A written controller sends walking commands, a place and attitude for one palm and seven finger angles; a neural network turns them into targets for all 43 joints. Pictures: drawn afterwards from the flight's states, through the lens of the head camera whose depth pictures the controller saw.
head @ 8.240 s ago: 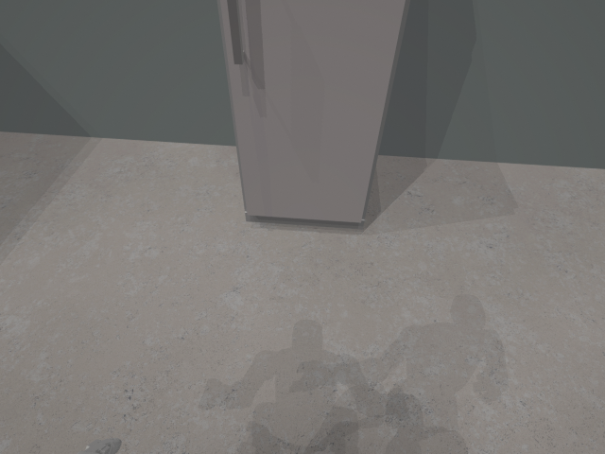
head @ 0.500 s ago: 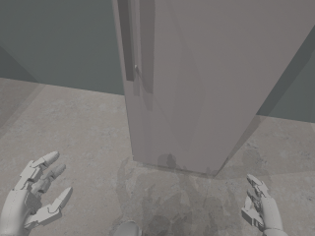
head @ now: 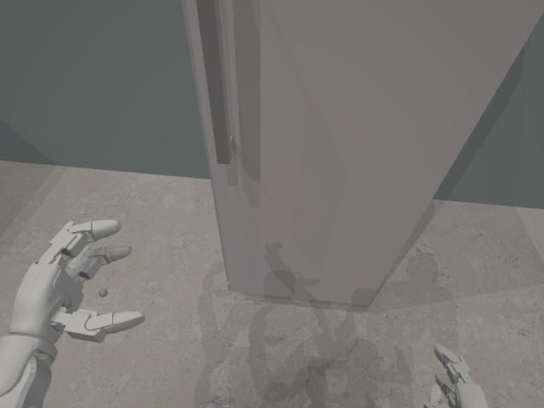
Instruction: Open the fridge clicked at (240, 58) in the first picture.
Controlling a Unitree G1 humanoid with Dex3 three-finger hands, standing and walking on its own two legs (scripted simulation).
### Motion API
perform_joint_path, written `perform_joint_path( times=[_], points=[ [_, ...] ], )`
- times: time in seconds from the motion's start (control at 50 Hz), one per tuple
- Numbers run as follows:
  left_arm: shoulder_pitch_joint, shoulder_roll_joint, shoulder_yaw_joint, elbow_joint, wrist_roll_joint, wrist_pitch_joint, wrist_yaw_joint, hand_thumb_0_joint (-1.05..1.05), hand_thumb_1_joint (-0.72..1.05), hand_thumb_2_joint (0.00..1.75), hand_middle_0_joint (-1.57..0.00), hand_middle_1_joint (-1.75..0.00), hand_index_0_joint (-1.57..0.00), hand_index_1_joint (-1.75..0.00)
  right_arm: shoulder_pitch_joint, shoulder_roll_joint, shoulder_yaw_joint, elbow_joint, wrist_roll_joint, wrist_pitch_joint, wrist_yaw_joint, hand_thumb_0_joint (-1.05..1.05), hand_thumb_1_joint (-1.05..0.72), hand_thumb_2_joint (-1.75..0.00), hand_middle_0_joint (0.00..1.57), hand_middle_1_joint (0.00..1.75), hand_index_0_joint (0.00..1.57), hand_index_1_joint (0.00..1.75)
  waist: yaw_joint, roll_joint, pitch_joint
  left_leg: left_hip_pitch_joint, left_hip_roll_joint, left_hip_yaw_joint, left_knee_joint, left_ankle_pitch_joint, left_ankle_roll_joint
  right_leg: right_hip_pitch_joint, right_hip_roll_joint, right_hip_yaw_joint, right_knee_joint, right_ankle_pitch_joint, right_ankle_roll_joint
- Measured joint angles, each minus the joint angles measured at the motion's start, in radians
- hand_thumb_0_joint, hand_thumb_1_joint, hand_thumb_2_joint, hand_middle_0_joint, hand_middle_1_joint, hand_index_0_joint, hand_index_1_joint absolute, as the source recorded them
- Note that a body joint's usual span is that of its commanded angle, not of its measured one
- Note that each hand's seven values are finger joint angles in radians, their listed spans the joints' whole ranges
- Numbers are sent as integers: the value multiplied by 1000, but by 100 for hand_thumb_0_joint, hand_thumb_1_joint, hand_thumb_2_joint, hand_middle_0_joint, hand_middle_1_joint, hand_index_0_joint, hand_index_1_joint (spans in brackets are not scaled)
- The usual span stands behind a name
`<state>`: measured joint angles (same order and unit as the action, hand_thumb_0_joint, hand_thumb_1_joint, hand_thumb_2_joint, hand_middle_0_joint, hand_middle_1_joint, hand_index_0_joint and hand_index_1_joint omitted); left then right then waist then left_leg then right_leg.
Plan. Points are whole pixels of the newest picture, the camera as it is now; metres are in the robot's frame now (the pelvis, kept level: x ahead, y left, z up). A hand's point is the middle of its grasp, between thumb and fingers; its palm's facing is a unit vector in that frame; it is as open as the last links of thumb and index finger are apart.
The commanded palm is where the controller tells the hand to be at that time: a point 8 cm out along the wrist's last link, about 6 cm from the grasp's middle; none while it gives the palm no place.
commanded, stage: raise the hand to about handle height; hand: left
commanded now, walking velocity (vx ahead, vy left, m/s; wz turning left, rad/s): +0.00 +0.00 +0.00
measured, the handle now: (216, 47) +0.56 +0.15 +0.25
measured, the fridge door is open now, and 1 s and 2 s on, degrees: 0 0 0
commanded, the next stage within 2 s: move the hooked fingers beside the handle in 1.06 s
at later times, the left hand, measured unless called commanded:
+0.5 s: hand (36, 217) +0.26 +0.28 +0.19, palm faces +0.11 -0.99 -0.07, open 14.0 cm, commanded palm +0.23 +0.33 +0.20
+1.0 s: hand (67, 203) +0.27 +0.25 +0.20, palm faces +0.11 -0.99 -0.05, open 14.0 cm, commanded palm +0.24 +0.30 +0.21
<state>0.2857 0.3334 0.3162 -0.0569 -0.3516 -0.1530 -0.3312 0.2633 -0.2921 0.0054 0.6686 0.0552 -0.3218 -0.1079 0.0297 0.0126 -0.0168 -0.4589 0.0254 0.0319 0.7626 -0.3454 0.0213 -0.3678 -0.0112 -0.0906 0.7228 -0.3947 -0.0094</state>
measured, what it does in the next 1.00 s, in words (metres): stands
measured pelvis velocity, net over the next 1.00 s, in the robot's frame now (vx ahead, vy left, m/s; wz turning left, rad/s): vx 0.00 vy -0.02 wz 0.00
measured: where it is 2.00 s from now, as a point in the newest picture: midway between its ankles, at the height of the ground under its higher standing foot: outside the picture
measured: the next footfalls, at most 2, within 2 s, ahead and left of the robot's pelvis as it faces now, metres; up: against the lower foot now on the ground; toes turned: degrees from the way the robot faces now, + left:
none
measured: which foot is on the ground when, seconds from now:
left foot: down 0.00-1.00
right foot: down 0.00-1.00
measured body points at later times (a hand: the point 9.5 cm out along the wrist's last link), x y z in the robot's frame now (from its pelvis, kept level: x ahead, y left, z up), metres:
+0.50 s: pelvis +0.00 +0.01 +0.02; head -0.02 +0.01 +0.47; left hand +0.25 +0.34 +0.20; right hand +0.21 -0.20 -0.03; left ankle +0.03 +0.10 -0.71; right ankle -0.01 -0.11 -0.71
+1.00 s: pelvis +0.00 -0.02 +0.02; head -0.03 -0.03 +0.47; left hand +0.26 +0.31 +0.21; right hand +0.20 -0.26 -0.04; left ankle +0.03 +0.10 -0.71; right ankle -0.01 -0.11 -0.71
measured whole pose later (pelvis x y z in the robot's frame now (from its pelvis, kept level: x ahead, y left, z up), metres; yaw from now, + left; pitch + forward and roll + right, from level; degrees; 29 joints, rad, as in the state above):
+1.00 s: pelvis +0.00 -0.02 +0.02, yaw +0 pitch -4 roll -1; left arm -0.09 0.46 0.44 0.08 -0.34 0.20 -0.37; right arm 0.19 -0.28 0.06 0.64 0.10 -0.21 -0.13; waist 0.06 0.04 -0.01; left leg -0.20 0.04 0.03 0.51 -0.23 -0.01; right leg -0.12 0.02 -0.09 0.47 -0.28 -0.04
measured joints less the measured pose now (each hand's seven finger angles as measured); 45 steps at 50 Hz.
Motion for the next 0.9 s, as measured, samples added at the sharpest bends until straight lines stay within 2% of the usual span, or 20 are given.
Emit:
perform_joint_path(
  times=[0.08,0.18,0.32,0.38,0.52,0.62,0.7,0.78,0.9],
  points=[
    [-33,24,-5,-20,13,36,9,-1,-21,42,-28,-102,-28,-101,-31,17,12,-8,-2,1,-10,1,-90,-90,20,30,20,30,5,-11,4,43,-6,4,-38,14,6,44,-4,4,-42,19,6],
    [-118,50,43,-20,-3,76,20,-1,-32,37,-29,-109,-29,-108,-58,46,41,-19,4,8,-7,1,-90,-90,20,30,20,30,22,-13,-1,104,-10,1,-86,32,8,112,-4,0,-104,43,10],
    [-232,82,50,41,3,238,-20,-1,-44,32,-30,-117,-29,-116,-89,55,79,-37,20,41,-13,1,-90,-90,21,30,20,30,49,13,9,169,-20,-4,-153,67,14,184,-9,-7,-179,80,15],
    [-271,94,52,59,11,283,-29,-1,-47,31,-30,-118,-30,-118,-98,58,90,-38,20,57,-18,1,-90,-90,21,30,20,30,53,15,17,187,-23,-6,-181,83,14,201,-10,-9,-203,94,14],
    [-372,128,95,83,10,305,-39,-2,-49,30,-30,-120,-30,-119,-95,57,102,-26,23,82,-21,1,-90,-90,21,30,20,30,52,9,21,227,-20,-10,-231,109,5,240,-4,-13,-250,117,5],
    [-427,168,112,140,12,369,-62,-2,-50,30,-30,-120,-30,-119,-85,39,93,-26,37,104,-21,1,-90,-90,21,30,20,30,42,20,17,242,-15,-11,-256,123,-1,252,2,-14,-272,128,-1],
    [-414,171,110,165,1,400,-78,-2,-50,30,-30,-120,-30,-120,-78,23,81,-32,44,116,-15,1,-90,-90,21,30,20,30,31,31,11,241,-10,-7,-267,128,-5,245,7,-9,-276,132,-5],
    [-380,142,107,148,-2,393,-73,-2,-50,30,-30,-120,-30,-120,-71,15,68,-32,43,120,-13,1,-90,-90,20,30,20,30,26,29,10,243,-4,-2,-268,127,-11,242,13,-4,-269,128,-11],
    [-364,114,123,115,6,345,-37,-2,-50,30,-30,-120,-30,-120,-65,17,59,-25,35,113,-16,1,-90,-90,20,30,20,30,26,18,9,255,7,-1,-264,120,-23,249,23,0,-260,119,-22]
  ],
)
